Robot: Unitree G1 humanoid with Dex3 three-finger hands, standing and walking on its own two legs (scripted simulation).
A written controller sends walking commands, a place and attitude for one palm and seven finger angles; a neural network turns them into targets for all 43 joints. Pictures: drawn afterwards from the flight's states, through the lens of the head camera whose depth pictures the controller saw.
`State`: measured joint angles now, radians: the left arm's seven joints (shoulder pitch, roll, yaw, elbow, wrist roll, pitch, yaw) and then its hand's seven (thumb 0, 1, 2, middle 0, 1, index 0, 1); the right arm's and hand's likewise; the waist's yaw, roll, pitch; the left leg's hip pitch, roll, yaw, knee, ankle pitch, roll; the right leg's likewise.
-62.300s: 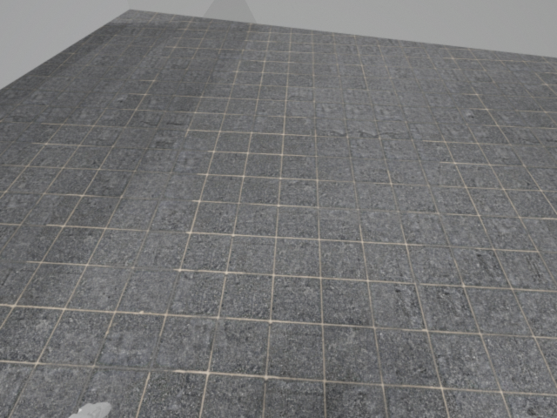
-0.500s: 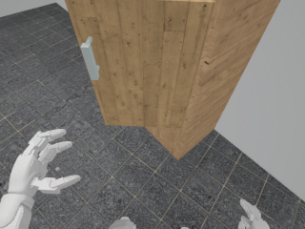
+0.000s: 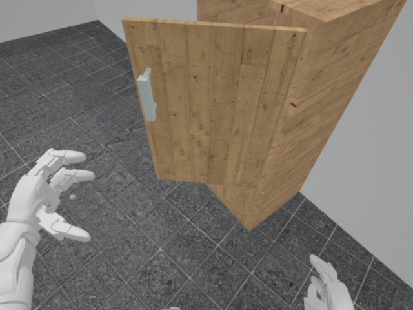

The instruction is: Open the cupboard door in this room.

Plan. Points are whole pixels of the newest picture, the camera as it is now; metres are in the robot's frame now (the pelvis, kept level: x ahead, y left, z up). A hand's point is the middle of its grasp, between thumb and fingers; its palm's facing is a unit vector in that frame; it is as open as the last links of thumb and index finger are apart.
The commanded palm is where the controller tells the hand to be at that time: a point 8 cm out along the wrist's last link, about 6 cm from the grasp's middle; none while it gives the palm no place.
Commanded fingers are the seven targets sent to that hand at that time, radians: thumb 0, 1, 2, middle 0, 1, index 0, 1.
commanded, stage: raise the hand with hooked fingers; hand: left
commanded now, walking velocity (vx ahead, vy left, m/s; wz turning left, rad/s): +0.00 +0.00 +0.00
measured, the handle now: (149, 94) +0.59 +0.20 +0.08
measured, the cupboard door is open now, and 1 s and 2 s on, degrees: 47 47 47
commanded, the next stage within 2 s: move the hooked fingers beside the handle in 0.64 s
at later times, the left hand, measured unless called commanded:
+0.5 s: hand (84, 183) +0.30 +0.25 +0.10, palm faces +0.03 -1.00 -0.03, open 14.0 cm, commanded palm +0.27 +0.30 +0.11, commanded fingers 0.00 -0.50 0.30 -0.30 -1.20 -0.30 -1.20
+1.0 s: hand (92, 167) +0.33 +0.25 +0.10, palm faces +0.03 -1.00 -0.01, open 14.0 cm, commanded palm +0.32 +0.30 +0.10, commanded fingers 0.00 -0.50 0.30 -0.30 -1.20 -0.30 -1.20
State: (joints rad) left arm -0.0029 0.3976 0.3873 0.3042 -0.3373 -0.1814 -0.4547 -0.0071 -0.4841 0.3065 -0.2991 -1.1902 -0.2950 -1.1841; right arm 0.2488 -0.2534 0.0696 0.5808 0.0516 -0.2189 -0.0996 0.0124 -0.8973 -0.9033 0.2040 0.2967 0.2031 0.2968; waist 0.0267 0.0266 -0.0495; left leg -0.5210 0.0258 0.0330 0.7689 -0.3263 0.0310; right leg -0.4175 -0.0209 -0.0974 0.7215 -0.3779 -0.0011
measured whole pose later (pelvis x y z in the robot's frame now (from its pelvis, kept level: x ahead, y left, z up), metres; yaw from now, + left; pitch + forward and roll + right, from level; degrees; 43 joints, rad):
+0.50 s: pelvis +0.01 -0.02 +0.01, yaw -1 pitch +4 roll -1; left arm -0.07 0.42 0.43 0.41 -0.34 -0.17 -0.49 -0.01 -0.50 0.30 -0.30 -1.20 -0.30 -1.20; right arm 0.29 -0.28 0.04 0.60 0.06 -0.21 -0.11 0.01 -0.90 -0.90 0.20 0.30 0.20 0.30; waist 0.00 0.03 -0.04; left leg -0.47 0.04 0.04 0.70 -0.30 0.01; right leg -0.38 0.00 -0.09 0.68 -0.36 -0.02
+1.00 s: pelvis +0.00 -0.02 +0.00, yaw +0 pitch +5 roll -1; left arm -0.28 0.46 0.43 0.63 -0.31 -0.19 -0.50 -0.01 -0.51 0.30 -0.30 -1.20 -0.30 -1.20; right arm 0.26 -0.28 0.05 0.62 0.06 -0.18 -0.12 0.01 -0.90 -0.90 0.20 0.30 0.20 0.30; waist 0.00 0.02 -0.03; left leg -0.51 0.04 0.03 0.72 -0.30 0.00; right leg -0.43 0.00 -0.10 0.71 -0.37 -0.03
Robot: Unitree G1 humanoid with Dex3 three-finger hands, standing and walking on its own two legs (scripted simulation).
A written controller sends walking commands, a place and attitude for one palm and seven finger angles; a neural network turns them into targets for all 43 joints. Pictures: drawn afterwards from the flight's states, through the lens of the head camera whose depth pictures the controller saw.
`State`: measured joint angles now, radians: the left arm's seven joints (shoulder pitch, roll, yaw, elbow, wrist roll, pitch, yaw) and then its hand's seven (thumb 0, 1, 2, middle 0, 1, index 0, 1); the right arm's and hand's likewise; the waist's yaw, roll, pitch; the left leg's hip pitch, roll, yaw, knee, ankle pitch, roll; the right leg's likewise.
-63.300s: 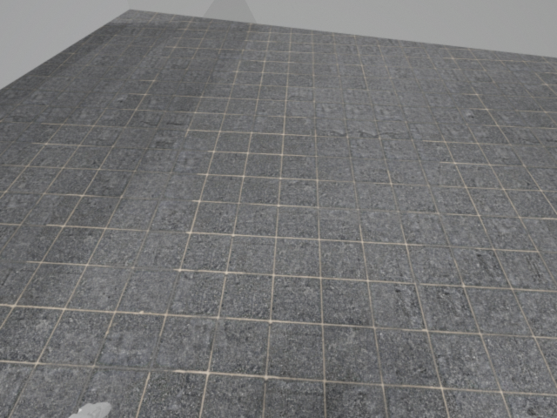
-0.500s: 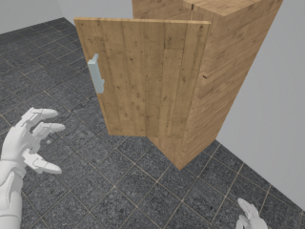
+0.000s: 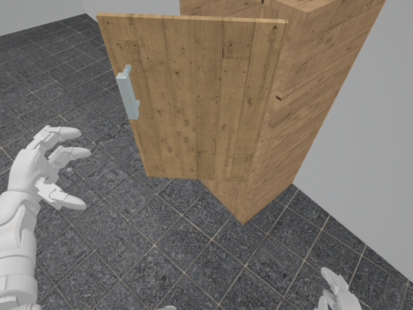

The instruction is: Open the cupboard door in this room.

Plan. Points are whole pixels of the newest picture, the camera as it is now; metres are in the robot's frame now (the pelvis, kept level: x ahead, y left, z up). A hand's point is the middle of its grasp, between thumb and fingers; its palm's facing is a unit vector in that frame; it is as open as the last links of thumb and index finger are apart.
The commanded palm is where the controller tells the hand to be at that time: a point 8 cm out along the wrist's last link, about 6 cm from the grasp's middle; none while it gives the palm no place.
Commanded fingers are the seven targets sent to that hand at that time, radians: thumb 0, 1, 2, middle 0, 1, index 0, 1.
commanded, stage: move the hooked fingers beside the handle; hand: left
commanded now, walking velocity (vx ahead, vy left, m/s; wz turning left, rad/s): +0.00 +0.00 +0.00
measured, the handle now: (130, 92) +0.58 +0.23 +0.08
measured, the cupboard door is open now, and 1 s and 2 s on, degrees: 47 47 47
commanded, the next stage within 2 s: none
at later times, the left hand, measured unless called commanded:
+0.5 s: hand (86, 139) +0.41 +0.27 +0.10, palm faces +0.00 -1.00 +0.00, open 14.0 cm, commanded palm +0.39 +0.33 +0.10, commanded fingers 0.00 -0.50 0.30 -0.30 -1.20 -0.30 -1.20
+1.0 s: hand (95, 114) +0.49 +0.29 +0.09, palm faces -0.01 -1.00 +0.00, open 14.0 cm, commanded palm +0.48 +0.33 +0.09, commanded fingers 0.00 -0.50 0.30 -0.30 -1.20 -0.30 -1.20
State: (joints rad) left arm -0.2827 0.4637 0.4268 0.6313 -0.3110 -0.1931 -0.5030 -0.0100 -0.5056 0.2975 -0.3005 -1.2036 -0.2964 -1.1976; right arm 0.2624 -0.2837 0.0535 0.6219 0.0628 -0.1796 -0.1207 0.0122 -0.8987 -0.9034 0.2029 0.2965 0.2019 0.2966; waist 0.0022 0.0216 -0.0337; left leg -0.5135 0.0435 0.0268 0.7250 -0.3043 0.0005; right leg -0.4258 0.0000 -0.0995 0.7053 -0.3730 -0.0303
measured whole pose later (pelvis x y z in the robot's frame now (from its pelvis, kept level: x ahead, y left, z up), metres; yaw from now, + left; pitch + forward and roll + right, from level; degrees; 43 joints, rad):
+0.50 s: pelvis +0.00 +0.02 -0.01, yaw -1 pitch +9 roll -2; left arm -0.54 0.52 0.44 0.90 -0.24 -0.26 -0.47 -0.01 -0.50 0.30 -0.30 -1.20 -0.30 -1.20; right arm 0.35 -0.29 0.04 0.63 0.05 -0.08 -0.09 0.01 -0.90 -0.90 0.20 0.30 0.20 0.30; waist -0.05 0.01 -0.05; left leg -0.61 0.04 0.05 0.77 -0.33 0.02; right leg -0.52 0.00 -0.07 0.74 -0.38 -0.01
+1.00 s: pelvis +0.00 +0.02 -0.02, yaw -2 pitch +16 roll -3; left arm -0.89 0.72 0.49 1.23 -0.15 -0.30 -0.49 -0.01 -0.50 0.30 -0.30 -1.20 -0.30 -1.20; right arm 0.39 -0.31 0.05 0.65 0.03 0.01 -0.09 0.01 -0.90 -0.90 0.20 0.30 0.20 0.30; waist -0.14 0.00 -0.06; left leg -0.81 0.06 0.04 0.88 -0.36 0.03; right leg -0.71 0.01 -0.08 0.81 -0.39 -0.01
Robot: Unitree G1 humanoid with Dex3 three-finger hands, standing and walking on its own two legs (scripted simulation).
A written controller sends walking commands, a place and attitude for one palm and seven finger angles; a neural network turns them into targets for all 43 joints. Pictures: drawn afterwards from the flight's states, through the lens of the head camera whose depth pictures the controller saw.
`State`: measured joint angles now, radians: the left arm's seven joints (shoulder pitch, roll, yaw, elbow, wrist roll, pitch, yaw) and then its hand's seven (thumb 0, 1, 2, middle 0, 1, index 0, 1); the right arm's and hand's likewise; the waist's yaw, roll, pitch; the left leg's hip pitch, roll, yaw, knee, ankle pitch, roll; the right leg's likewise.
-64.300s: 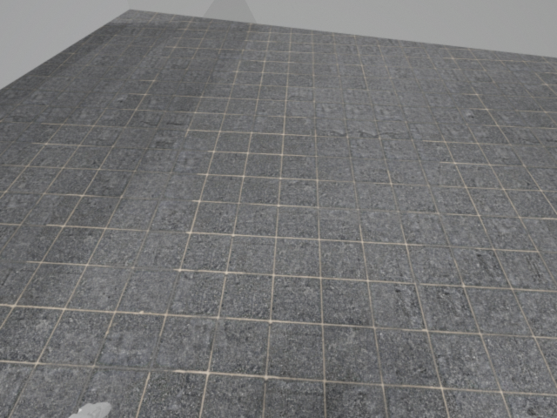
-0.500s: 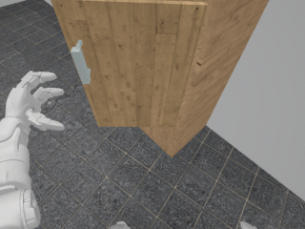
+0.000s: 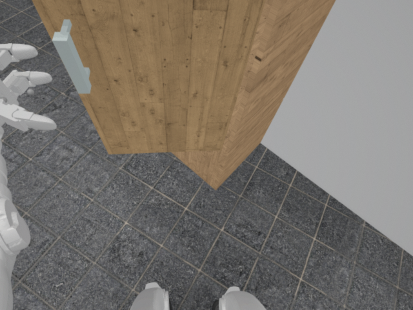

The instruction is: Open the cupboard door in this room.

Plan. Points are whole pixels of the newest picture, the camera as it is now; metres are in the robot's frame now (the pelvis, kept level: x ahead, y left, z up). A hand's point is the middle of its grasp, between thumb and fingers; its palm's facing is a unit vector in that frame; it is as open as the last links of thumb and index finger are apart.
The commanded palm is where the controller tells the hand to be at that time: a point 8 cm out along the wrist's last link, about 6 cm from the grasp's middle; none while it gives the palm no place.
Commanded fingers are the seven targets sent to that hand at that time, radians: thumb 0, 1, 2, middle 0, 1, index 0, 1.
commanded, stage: move the hooked fingers beside the handle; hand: left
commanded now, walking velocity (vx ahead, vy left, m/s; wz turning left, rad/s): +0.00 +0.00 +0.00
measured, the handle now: (76, 58) +0.57 +0.23 +0.10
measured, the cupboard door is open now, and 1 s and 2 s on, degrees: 47 47 47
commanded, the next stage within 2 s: slide the fingers in behind the handle in 1.14 s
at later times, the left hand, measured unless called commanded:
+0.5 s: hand (34, 67) +0.53 +0.29 +0.11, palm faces +0.04 -1.00 +0.00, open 14.0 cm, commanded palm +0.51 +0.33 +0.10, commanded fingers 0.00 -0.50 0.30 -0.30 -1.20 -0.30 -1.20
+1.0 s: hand (35, 73) +0.52 +0.29 +0.11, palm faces +0.05 -1.00 +0.00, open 14.0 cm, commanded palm +0.51 +0.33 +0.10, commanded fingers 0.00 -0.50 0.30 -0.30 -1.20 -0.30 -1.20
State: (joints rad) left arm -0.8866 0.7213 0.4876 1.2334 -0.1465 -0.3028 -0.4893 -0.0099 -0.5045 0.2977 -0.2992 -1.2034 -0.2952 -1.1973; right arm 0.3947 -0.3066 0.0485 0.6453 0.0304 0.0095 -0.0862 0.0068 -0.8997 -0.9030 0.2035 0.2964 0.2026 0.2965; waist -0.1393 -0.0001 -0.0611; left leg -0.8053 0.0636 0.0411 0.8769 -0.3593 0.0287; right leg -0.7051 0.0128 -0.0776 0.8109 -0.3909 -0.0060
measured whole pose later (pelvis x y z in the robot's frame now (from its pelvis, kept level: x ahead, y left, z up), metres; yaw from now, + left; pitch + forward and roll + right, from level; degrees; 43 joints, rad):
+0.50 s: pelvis +0.02 +0.01 +0.00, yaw -2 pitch +21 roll -4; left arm -0.99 0.85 0.55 1.29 -0.09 -0.26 -0.50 -0.01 -0.50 0.30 -0.30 -1.20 -0.29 -1.20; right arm 0.46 -0.29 0.06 0.61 0.01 0.10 -0.06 0.00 -0.90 -0.90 0.20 0.30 0.20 0.30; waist -0.19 0.01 -0.08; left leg -0.89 0.09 0.05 0.91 -0.40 0.03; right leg -0.78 0.03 -0.06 0.81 -0.40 0.00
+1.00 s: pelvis +0.01 +0.00 -0.01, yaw -1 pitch +20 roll -4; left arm -1.01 0.81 0.50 1.31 -0.09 -0.29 -0.46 -0.01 -0.50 0.30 -0.30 -1.20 -0.30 -1.20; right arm 0.39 -0.29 0.07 0.59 0.02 0.09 -0.06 0.00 -0.90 -0.90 0.20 0.30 0.20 0.30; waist -0.18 0.01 -0.08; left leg -0.89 0.08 0.03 0.94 -0.40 0.03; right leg -0.77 0.03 -0.08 0.83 -0.41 0.00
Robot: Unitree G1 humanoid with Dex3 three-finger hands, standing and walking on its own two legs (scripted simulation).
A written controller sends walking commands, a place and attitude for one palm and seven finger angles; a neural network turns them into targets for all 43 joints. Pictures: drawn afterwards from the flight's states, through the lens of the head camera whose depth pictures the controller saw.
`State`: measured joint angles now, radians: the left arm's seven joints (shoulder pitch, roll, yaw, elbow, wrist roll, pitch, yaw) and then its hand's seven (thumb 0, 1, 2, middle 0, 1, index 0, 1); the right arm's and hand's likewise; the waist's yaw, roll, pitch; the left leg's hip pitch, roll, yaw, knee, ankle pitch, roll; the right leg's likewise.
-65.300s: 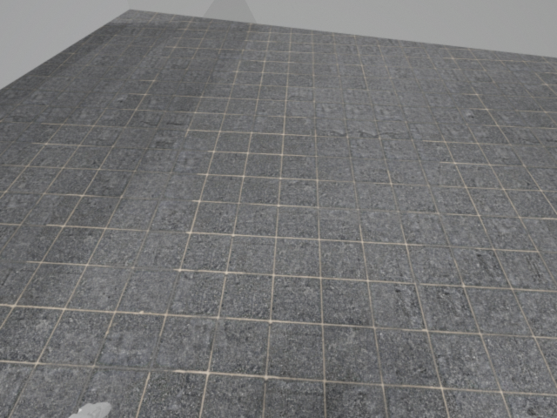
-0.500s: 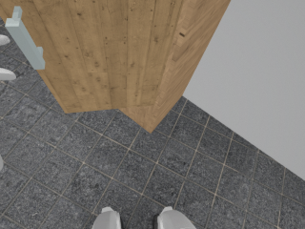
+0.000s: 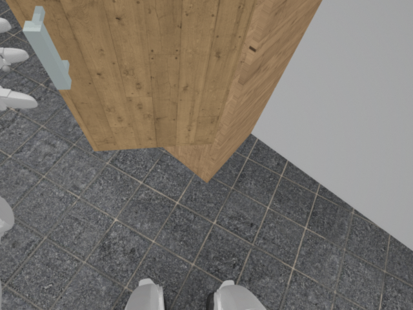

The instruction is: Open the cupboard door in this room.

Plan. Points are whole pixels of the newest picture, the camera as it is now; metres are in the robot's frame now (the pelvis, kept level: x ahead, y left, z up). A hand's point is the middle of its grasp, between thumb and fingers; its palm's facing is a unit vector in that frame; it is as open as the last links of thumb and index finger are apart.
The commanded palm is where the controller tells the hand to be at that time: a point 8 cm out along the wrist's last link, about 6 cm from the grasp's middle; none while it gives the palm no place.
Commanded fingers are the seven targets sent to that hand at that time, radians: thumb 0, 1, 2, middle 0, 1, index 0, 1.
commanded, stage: move the hooked fingers beside the handle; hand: left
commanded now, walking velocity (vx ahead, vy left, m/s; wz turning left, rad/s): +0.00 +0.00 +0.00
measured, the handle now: (52, 50) +0.56 +0.24 +0.11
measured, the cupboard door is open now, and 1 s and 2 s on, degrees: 47 47 44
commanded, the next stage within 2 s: slide the fingers in behind the handle in 0.14 s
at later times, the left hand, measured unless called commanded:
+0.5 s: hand (15, 67) +0.52 +0.29 +0.11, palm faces +0.04 -1.00 +0.01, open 14.0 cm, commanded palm +0.50 +0.32 +0.11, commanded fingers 0.00 -0.50 0.30 -0.30 -1.20 -0.30 -1.20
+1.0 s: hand (25, 71) +0.51 +0.27 +0.11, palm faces +0.10 -0.99 +0.01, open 14.6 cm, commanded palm +0.50 +0.28 +0.11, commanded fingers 0.00 -0.50 0.30 -0.30 -1.20 -0.30 -1.20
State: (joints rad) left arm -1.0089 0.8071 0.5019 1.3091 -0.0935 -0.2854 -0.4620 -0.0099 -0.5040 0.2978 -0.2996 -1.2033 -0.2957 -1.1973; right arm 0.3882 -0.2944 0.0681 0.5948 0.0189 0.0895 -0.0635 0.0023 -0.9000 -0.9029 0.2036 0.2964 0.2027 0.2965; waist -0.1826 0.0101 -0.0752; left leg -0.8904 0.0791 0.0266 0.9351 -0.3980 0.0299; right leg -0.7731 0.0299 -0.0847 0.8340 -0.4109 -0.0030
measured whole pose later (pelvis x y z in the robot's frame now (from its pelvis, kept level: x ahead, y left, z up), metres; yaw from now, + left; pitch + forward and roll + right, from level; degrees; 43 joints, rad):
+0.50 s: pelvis +0.00 +0.00 +0.00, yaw -1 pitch +22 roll -5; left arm -1.00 0.80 0.51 1.26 -0.10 -0.27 -0.47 -0.01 -0.50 0.30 -0.30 -1.20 -0.29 -1.20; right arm 0.45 -0.29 0.06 0.62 0.01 0.10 -0.05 0.00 -0.90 -0.90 0.20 0.30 0.20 0.30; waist -0.20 0.01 -0.08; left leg -0.92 0.09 0.03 0.95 -0.40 0.03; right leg -0.80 0.04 -0.08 0.83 -0.41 0.00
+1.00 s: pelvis +0.01 +0.00 +0.00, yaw +1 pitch +20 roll -4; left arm -0.98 0.67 0.42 1.23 -0.13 -0.30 -0.33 -0.01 -0.50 0.30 -0.30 -1.20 -0.19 -1.17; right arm 0.41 -0.28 0.04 0.65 0.00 0.07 -0.03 0.00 -0.90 -0.90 0.20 0.30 0.20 0.30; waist -0.16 0.02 -0.09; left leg -0.88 0.07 0.01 0.94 -0.41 0.03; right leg -0.75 0.02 -0.10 0.83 -0.42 0.00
